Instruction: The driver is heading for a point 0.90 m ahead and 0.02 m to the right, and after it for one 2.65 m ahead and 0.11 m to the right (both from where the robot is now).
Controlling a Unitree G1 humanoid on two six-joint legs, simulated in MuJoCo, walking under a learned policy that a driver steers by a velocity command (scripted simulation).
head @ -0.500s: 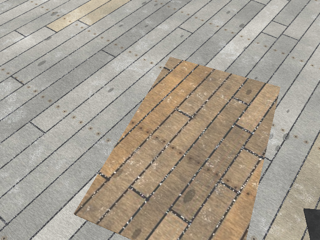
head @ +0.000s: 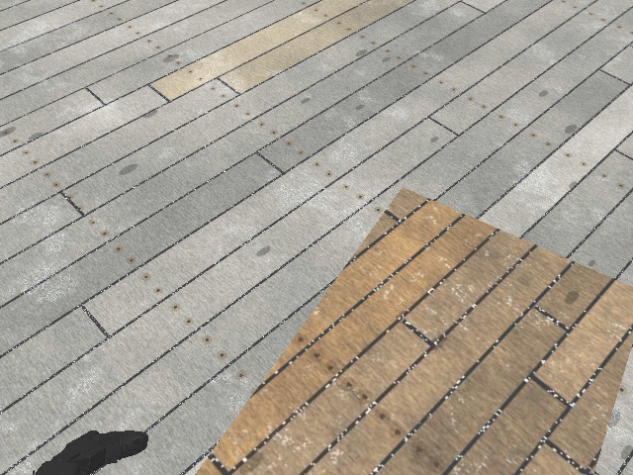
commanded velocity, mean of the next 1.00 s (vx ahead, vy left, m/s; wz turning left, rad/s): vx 0.50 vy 0.00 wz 0.14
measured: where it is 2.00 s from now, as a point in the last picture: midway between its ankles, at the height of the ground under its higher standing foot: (285, 244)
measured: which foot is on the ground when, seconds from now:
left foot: down 0.00-0.04, up 0.06-0.52, down 0.54-1.00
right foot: up 0.00-0.02, down 0.04-0.56, up 0.58-1.00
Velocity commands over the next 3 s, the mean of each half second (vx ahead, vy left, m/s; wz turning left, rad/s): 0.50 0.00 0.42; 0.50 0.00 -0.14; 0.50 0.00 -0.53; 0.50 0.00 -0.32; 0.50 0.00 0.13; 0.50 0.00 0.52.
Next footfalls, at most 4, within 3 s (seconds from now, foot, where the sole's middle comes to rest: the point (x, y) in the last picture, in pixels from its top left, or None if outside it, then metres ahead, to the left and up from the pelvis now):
0.04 right None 0.19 -0.13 -0.77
0.54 left None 0.42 0.18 -0.77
1.10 right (300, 352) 0.75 -0.02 -0.77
1.56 left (226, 257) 1.04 0.16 -0.77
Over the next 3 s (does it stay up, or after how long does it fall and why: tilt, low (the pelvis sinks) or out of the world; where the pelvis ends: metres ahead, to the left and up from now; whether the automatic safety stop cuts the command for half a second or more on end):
stays up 1.59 -0.13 0.01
